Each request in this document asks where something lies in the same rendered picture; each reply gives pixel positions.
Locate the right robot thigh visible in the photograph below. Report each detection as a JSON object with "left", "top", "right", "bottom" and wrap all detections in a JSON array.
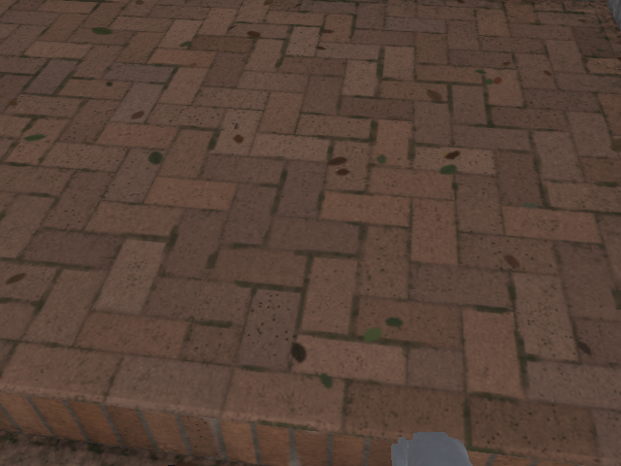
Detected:
[{"left": 391, "top": 432, "right": 473, "bottom": 466}]

